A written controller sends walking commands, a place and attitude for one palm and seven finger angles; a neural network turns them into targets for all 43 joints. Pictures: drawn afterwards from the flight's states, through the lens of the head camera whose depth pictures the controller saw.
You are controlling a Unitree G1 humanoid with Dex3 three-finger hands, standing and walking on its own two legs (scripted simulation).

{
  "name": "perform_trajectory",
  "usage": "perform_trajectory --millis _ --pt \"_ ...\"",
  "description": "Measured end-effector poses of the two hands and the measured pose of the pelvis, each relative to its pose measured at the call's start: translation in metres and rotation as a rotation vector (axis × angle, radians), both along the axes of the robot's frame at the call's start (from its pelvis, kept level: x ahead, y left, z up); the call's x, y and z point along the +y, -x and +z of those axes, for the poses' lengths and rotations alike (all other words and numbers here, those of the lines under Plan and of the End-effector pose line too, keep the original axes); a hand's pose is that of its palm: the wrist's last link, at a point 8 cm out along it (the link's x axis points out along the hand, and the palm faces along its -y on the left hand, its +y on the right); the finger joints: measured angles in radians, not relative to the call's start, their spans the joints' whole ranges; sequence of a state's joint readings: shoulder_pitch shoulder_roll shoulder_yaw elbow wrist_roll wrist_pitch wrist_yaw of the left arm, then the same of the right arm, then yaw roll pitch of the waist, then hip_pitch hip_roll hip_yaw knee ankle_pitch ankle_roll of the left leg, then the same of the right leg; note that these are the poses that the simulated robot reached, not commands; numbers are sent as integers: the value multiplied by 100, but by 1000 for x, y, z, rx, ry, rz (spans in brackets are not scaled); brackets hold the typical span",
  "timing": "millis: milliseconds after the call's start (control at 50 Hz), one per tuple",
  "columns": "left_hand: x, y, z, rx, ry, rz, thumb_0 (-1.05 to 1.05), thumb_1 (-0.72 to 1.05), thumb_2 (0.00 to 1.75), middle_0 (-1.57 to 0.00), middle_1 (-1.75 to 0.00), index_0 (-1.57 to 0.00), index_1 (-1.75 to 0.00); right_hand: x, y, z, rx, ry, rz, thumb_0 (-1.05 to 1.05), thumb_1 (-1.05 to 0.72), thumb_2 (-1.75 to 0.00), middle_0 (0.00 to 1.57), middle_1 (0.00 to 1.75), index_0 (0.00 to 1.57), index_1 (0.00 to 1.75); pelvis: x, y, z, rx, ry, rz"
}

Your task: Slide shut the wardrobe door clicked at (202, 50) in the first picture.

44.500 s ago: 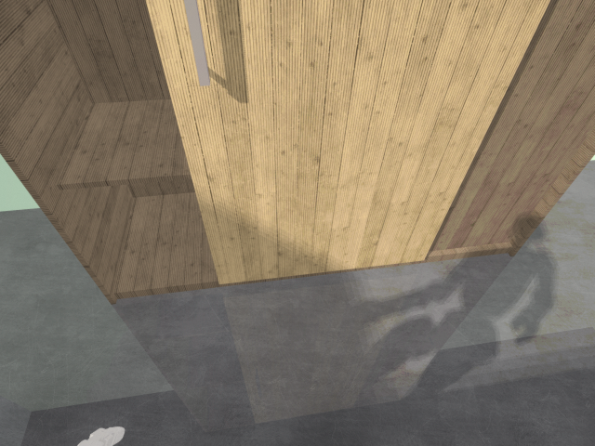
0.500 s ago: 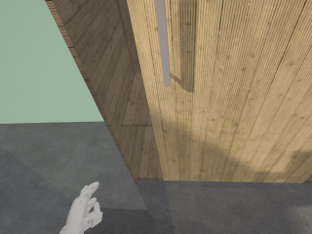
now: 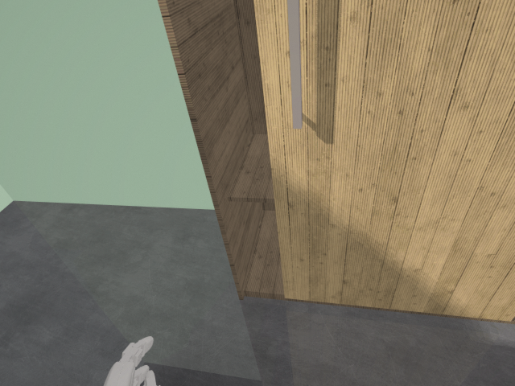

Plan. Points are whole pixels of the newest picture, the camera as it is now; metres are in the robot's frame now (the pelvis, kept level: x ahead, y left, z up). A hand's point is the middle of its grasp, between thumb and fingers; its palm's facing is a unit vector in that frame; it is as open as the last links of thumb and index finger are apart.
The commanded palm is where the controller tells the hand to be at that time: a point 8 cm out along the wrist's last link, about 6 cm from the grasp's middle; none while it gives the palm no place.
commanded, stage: stop stepping back and stand still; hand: right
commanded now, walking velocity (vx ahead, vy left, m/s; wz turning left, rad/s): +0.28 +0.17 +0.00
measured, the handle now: (296, 50) +0.68 -0.02 +0.29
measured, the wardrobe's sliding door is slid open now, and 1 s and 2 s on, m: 0.18 0.18 0.18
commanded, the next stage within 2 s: let the arm hang, fingers relaxed in 1.22 s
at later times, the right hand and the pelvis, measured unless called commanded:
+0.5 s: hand out of the picture +0.14 -0.27 +0.20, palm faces +0.47 +0.80 -0.37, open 7.4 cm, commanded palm +0.08 -0.31 +0.19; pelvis -0.04 -0.01 +0.01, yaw -2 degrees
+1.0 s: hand out of the picture +0.17 -0.29 +0.18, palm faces +0.45 +0.76 -0.47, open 7.4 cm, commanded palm +0.11 -0.33 +0.19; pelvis -0.01 -0.02 +0.01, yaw -3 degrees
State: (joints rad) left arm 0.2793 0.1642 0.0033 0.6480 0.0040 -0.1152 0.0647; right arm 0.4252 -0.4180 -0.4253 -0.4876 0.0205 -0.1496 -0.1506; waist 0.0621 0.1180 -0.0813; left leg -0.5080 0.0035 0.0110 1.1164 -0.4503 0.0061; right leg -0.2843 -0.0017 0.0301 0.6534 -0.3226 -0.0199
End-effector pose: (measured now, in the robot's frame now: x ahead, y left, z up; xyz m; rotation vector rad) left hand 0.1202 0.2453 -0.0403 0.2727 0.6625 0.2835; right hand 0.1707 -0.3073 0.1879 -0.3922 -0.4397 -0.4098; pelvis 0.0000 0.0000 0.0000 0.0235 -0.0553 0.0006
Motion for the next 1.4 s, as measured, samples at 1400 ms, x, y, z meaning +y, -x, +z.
perform_trajectory --millis 1400 --pt "-43 -50 -36 89 114 -210 0 90 89 -20 -30 -20 -30 -34 24 -74 550 15 -71 0 -90 -90 21 31 20 30 -32 16 6 69 12 -85"
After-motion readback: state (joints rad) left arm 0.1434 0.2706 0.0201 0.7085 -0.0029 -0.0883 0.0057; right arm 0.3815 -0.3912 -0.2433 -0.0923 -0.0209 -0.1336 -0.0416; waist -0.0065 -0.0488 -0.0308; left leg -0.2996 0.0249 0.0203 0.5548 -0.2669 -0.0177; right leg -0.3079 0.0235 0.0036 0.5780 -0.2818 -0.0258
